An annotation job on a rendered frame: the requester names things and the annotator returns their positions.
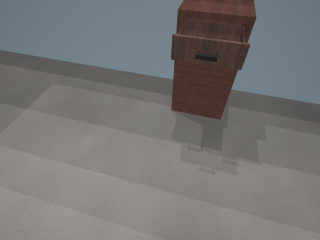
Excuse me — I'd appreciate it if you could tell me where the handle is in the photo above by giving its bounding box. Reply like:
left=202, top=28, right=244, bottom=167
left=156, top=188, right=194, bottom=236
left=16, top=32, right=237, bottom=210
left=195, top=50, right=218, bottom=62

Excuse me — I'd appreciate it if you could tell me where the drawer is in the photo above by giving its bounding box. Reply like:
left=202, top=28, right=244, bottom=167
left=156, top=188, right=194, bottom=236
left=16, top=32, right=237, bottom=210
left=171, top=19, right=251, bottom=70

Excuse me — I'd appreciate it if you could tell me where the cabinet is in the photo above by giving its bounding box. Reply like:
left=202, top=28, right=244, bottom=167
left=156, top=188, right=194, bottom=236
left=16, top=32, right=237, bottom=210
left=171, top=0, right=257, bottom=120

